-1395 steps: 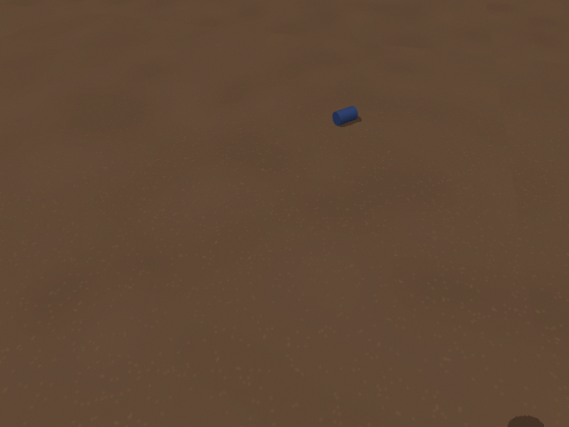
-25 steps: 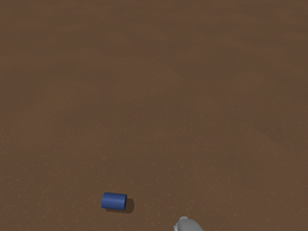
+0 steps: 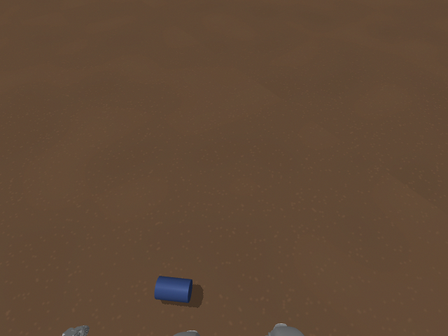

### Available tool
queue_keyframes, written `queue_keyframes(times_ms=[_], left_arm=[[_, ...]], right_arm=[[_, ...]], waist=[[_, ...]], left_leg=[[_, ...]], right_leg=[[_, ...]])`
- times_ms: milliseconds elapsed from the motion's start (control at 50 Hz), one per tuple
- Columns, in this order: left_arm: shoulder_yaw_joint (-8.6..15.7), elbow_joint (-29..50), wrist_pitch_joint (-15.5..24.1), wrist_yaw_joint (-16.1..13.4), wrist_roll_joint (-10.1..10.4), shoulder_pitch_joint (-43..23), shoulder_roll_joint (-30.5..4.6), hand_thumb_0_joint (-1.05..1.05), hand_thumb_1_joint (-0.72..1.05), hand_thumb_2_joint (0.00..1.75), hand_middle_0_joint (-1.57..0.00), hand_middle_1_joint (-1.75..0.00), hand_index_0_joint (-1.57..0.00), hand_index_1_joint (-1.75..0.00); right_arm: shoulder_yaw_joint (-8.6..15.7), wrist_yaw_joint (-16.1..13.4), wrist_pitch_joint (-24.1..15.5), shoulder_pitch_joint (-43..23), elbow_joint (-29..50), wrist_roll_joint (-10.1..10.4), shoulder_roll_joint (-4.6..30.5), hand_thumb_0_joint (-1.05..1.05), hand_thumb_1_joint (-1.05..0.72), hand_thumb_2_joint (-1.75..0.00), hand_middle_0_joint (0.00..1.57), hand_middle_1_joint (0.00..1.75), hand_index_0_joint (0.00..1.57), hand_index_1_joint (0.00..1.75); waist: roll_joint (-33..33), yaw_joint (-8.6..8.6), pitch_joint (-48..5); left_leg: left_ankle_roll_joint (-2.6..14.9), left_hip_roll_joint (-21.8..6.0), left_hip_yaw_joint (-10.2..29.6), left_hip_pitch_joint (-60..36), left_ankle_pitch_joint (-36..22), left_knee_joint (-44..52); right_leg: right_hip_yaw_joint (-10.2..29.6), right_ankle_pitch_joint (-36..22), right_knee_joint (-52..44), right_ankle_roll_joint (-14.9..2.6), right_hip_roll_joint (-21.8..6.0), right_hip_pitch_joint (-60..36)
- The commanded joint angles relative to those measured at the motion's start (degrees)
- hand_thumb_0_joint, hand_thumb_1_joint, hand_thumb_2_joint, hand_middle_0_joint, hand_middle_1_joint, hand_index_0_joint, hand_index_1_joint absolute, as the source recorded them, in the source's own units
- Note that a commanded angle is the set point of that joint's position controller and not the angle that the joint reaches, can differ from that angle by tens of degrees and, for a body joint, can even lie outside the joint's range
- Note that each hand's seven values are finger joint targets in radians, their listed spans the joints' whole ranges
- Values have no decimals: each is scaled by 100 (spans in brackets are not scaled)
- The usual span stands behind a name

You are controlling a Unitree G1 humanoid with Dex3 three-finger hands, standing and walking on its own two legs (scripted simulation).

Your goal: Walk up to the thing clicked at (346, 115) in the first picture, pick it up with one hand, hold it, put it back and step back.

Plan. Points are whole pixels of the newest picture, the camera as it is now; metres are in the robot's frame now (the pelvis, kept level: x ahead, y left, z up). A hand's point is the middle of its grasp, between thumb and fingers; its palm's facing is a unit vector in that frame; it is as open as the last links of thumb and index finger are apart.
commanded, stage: walk up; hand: left
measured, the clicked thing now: (174, 289) +0.40 +0.25 -0.70
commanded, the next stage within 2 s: none
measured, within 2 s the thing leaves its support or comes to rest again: neither
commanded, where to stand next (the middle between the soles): +0.06 +0.03 m, yaw -3 degrees
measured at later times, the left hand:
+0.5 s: hand out of the picture +0.07 +0.25 -0.13, palm faces -0.05 -0.94 -0.34, open 7.4 cm
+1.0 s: hand out of the picture +0.09 +0.27 -0.13, palm faces -0.04 -0.92 -0.39, open 7.4 cm
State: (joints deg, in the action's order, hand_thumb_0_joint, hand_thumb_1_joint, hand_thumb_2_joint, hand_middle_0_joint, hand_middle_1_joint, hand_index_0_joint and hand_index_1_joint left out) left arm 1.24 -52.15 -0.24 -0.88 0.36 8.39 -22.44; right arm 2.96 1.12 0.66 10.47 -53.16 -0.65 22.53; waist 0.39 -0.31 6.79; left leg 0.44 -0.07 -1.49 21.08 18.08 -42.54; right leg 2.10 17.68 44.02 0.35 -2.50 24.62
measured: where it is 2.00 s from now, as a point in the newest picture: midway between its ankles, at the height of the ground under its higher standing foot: outside the picture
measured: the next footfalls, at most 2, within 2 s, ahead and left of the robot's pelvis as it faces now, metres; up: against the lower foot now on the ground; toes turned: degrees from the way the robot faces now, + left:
right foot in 0.18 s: +0.03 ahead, -0.12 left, +0.00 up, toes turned -1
left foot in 1.34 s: -0.02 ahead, +0.12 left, +0.00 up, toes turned +4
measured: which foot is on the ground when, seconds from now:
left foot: down 0.00-1.00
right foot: up 0.00-0.16, down 0.18-1.00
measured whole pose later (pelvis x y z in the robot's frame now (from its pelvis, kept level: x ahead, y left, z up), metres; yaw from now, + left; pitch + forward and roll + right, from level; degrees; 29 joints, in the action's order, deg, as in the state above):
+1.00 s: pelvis -0.03 +0.00 +0.02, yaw -2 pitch -2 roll +1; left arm 2.5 -58.6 -2.8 0.0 0.2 2.2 -23.1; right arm 2.6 0.1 1.3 1.2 -59.1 0.3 22.1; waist 0.6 0.1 9.1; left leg 0.4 -0.8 -1.6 18.8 8.8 -29.3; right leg 0.5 20.5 39.3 -2.2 -0.1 16.9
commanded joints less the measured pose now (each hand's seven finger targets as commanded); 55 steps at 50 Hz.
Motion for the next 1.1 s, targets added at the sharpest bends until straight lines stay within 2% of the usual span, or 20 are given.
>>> queue_keyframes(times_ms=[0,60,140,160,180,200,220,260,300,340,480,640,740,760,820,940,1000,1020,1040,1080], left_arm=[[408,240,-7,-142,29,67,-1244,0,90,90,-20,-30,-20,-30],[372,57,40,-74,48,387,-1124,0,90,90,-20,-30,-20,-30],[350,-211,188,8,-88,612,-890,0,90,90,-20,-30,-20,-30],[389,-208,248,-25,-182,568,-1066,0,90,90,-20,-30,-20,-30],[434,-138,318,-56,-277,490,-1381,0,90,90,-20,-30,-20,-30],[466,-62,320,-38,-212,43,-1773,0,90,90,-20,-30,-20,-30],[426,58,325,5,-196,-304,-1747,0,90,90,-20,-30,-20,-30],[281,-11,333,20,-113,-451,-1358,0,90,90,-20,-30,-20,-30],[223,-132,304,56,-59,-177,-1150,0,90,90,-20,-30,-20,-30],[212,-304,284,80,-81,21,-1161,0,90,90,-20,-30,-20,-30],[140,-549,237,92,-16,-257,-1037,0,90,90,-20,-30,-20,-30],[111,-844,232,92,-20,-524,-1010,0,90,90,-20,-30,-20,-30],[89,-987,199,93,-26,-652,-964,0,90,90,-20,-30,-20,-30],[254,-897,77,44,45,-780,-1240,0,90,90,-20,-30,-20,-30],[254,-719,-28,15,89,-485,-1086,0,90,90,-20,-30,-20,-30],[329,-494,-289,70,-45,84,-962,0,90,90,-20,-30,-20,-30],[406,-533,-164,86,-163,256,-1006,0,90,90,-20,-30,-20,-30],[477,-431,-44,63,-254,77,-1349,0,90,90,-20,-30,-20,-30],[554,-268,9,47,-247,-340,-1815,0,90,90,-20,-30,-20,-30],[529,24,41,26,-253,-820,-1597,0,90,90,-20,-30,-20,-30]], right_arm=[[453,-121,-129,-15,449,-46,1769,0,-90,-90,20,30,20,30],[338,-220,-203,-273,482,-51,1492,0,-90,-90,20,30,20,30],[245,-152,-159,-381,461,-82,1426,0,-90,-90,20,30,20,30],[151,-143,-144,-227,430,-32,1216,0,-90,-90,20,30,20,30],[49,-130,-151,-99,448,26,927,0,-90,-90,20,30,20,30],[82,-160,-145,-385,419,43,986,0,-90,-90,20,30,20,30],[166,-175,-180,-271,235,16,1143,0,-90,-90,20,30,20,30],[142,-122,-300,-268,65,89,1094,0,-90,-90,20,30,20,30],[129,-113,-366,-341,42,31,1167,0,-90,-90,20,30,20,30],[73,-72,-367,-509,-32,60,1207,0,-90,-90,20,30,20,30],[-28,-75,-360,-673,-418,37,1129,0,-90,-90,20,30,20,30],[-61,-121,-398,-742,-725,59,1072,0,-90,-90,20,30,20,30],[-52,-126,-377,-837,-805,49,1036,0,-90,-90,20,30,20,30],[29,-172,-272,-923,-873,106,1351,0,-90,-90,20,30,20,30],[123,-200,-201,-709,-703,183,1354,0,-90,-90,20,30,20,30],[306,-242,1,-1259,-24,37,1543,0,-90,-90,20,30,20,30],[227,-198,64,-1273,23,22,1206,0,-90,-90,20,30,20,30],[140,-177,74,-1126,60,80,933,0,-90,-90,20,30,20,30],[124,-218,93,-1062,50,45,860,0,-90,-90,20,30,20,30],[213,-212,71,-722,-94,69,1109,0,-90,-90,20,30,20,30]], waist=[[-901,53,-533],[-785,-125,-741],[-849,-179,-944],[-533,-169,-907],[373,-89,-885],[714,-29,-699],[599,117,-537],[158,247,-576],[181,109,-907],[264,-27,-888],[-151,-5,-585],[-85,31,-844],[-103,49,-744],[-19,38,56],[-217,52,-1028],[-1089,-177,-1397],[-145,-274,-1071],[821,-135,-842],[1169,-164,-630],[915,47,-438]], left_leg=[[1563,-1977,2478,142,-1146,1970],[1272,-1594,1668,-381,-1410,1496],[888,-1268,1235,-238,-686,1037],[617,-1128,1105,163,-707,734],[283,-707,779,678,-612,-24],[122,-243,345,494,899,63],[109,-368,410,-312,940,19],[142,-386,398,-921,-444,1103],[362,-739,990,-1339,-1034,1506],[450,-837,999,-922,-472,1499],[245,-757,948,-979,-60,2280],[135,-729,683,-1335,-1396,2363],[119,-758,718,-1311,-1178,2551],[168,-800,816,-910,-3004,2149],[496,-1093,847,-1583,-4311,1916],[1204,-1771,1275,-545,-2595,1940],[545,-908,872,-302,-1094,927],[196,-84,580,260,-70,168],[31,379,700,255,1336,-555],[23,232,901,-184,1168,-1305]], right_leg=[[328,1721,1971,-260,531,99],[297,1266,1576,-297,361,125],[-326,518,-1544,-228,342,-1370],[200,169,-1890,-299,205,-1870],[1795,147,-2461,-569,-649,-2125],[2566,76,-2342,-1193,-1456,-1254],[2427,-79,-2132,-1331,-1522,-445],[1085,-981,-1760,-733,-803,-512],[589,-815,-1614,-341,-339,-536],[575,-23,-1952,-353,-261,-1036],[485,-67,-2348,-329,-261,-1141],[388,-1170,-2656,-240,-374,-1701],[337,-1008,-2772,-192,-356,-1707],[339,-2307,-2186,-196,-400,-1170],[5,-2297,-1400,-195,-152,-1383],[-96,819,102,-321,177,-1430],[445,70,-2013,-388,-224,-1387],[1754,-202,-2745,-563,-1060,-1370],[2408,-215,-2976,-1207,-1780,-669],[1967,-662,-2779,-1367,-1648,-105]])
